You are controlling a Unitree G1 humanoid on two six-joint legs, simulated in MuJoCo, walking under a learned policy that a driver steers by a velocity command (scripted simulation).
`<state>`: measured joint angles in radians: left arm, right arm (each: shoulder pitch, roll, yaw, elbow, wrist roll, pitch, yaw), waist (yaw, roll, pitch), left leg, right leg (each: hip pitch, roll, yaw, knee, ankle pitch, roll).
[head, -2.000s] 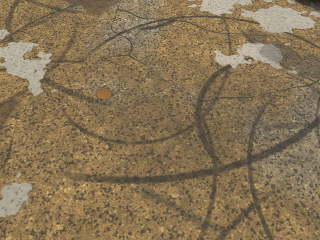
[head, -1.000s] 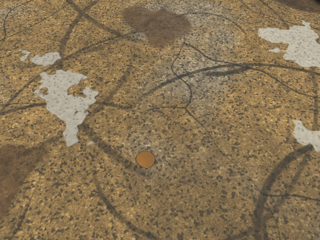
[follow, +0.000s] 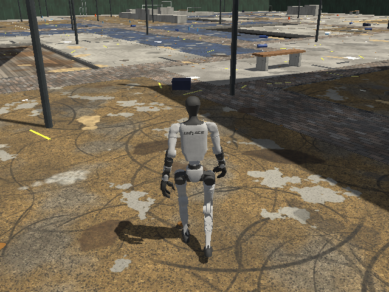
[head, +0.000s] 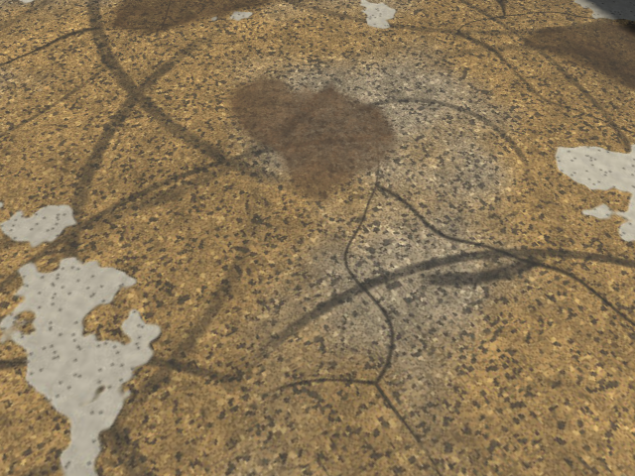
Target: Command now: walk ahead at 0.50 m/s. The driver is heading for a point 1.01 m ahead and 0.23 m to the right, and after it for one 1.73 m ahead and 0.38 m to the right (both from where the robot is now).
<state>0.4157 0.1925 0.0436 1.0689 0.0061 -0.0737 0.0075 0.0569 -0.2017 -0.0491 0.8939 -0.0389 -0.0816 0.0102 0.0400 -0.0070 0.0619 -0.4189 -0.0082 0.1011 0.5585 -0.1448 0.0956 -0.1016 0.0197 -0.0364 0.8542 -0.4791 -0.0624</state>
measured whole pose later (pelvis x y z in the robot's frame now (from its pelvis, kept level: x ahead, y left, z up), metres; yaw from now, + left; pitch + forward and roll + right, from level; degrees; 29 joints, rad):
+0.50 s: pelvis +0.27 -0.01 +0.00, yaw +0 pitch +1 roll +1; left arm 0.00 0.19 0.03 0.87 0.03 -0.06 -0.02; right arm 0.47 -0.18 -0.04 1.09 -0.02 -0.09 -0.02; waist -0.06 -0.01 0.05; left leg 0.13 -0.05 0.08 0.30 -0.42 0.05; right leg -0.46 -0.01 -0.10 0.52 -0.11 -0.11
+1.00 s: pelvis +0.54 -0.02 +0.01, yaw +0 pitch +1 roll -2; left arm 0.46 0.18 0.03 1.07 0.02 -0.09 0.01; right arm 0.02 -0.19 -0.03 0.88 -0.02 -0.04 0.03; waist 0.07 0.03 0.05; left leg -0.56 0.06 0.07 0.60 -0.06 0.05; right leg 0.12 0.08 -0.08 0.17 -0.31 -0.06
